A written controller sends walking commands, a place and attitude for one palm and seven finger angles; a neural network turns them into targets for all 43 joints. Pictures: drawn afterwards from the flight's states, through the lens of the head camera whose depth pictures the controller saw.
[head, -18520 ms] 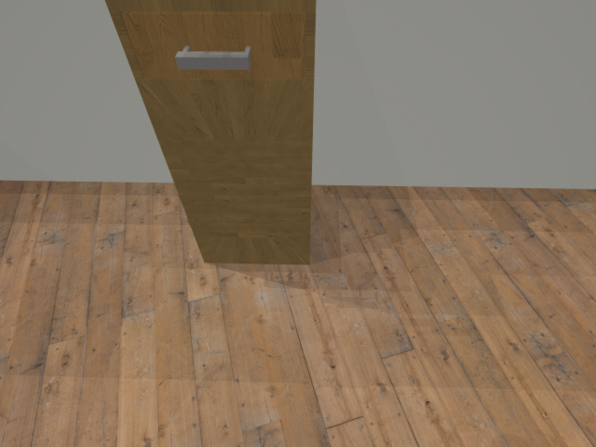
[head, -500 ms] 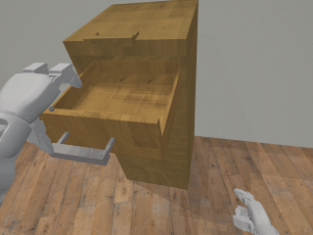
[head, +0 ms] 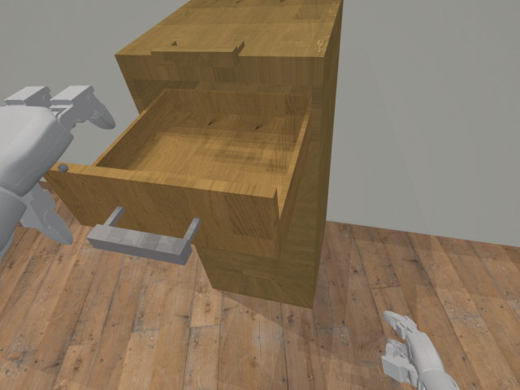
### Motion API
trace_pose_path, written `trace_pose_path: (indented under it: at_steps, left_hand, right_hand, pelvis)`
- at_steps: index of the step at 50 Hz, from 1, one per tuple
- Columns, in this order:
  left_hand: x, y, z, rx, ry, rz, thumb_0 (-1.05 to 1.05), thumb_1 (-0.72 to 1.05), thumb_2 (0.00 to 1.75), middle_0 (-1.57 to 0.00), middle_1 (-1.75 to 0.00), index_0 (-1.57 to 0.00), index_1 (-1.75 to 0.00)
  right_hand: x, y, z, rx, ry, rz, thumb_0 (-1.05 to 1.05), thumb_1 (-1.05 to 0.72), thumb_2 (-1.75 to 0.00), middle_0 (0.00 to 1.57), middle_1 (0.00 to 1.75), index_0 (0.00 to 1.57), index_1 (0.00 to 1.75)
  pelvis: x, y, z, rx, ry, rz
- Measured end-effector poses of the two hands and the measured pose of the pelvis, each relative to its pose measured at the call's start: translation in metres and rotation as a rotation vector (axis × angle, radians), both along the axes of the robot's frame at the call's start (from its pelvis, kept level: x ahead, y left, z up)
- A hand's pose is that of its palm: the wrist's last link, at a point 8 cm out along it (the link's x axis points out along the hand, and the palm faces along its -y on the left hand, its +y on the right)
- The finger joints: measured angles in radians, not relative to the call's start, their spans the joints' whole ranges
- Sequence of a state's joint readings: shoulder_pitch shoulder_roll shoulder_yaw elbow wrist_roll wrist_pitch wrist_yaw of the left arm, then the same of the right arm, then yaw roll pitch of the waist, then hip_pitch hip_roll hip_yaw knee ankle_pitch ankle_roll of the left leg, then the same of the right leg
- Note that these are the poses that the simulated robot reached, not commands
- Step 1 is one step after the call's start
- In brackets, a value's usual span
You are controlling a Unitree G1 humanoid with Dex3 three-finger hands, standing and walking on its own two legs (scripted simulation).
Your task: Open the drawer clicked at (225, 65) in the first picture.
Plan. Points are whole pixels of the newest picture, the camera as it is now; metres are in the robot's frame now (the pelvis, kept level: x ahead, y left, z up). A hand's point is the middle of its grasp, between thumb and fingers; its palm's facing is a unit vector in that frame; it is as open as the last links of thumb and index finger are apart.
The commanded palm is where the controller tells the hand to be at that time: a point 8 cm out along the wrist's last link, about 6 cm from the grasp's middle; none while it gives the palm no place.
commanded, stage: draw the hand back to the body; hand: left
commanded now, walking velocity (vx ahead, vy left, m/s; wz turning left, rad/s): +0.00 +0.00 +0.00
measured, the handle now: (147, 231) +0.29 +0.23 +0.11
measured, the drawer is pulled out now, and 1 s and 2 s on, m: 0.30 0.30 0.30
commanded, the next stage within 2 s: step back with the hand held close in 1.30 s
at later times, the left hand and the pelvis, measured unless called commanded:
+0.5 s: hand (43, 155) +0.24 +0.24 +0.31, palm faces +0.53 -0.77 -0.37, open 13.5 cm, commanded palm +0.18 +0.26 +0.31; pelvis +0.01 +0.00 +0.00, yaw -1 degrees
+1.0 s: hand (73, 166) +0.24 +0.22 +0.29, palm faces +0.51 -0.79 -0.34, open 9.5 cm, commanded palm +0.18 +0.27 +0.30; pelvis +0.04 -0.01 +0.01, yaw -2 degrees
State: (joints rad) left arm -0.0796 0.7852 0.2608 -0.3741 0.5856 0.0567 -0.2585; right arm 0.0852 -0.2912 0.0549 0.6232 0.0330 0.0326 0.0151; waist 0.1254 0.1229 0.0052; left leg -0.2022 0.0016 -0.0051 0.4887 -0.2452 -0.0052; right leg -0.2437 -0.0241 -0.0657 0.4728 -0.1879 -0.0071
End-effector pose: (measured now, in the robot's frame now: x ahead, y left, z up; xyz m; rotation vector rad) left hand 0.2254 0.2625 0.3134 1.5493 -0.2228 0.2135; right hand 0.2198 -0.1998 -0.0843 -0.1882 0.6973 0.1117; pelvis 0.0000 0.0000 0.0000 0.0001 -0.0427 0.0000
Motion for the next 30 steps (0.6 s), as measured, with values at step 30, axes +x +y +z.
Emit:
trace_pose_path:
  at_steps: [30]
  left_hand:
    - [-0.027,-0.005,-0.036,-1.022,-0.528,-0.379,-0.01,-0.26,0.4,-0.29,-1.04,-0.29,-1.04]
  right_hand:
    - [-0.03,-0.016,0.011,-0.081,-0.039,-0.123,0.02,-0.9,-0.9,0.2,0.3,0.21,0.3]
  pelvis:
    - [0.022,-0.002,0.005,-0.013,-0.035,-0.032]
